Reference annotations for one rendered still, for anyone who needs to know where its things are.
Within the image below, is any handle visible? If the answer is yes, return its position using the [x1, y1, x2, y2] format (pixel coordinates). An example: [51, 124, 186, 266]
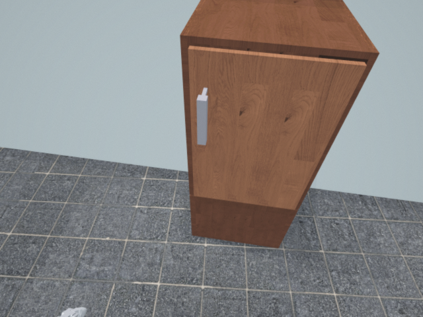
[196, 88, 208, 145]

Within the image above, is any cupboard door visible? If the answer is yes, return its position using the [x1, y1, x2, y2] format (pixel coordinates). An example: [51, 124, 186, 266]
[188, 46, 367, 210]

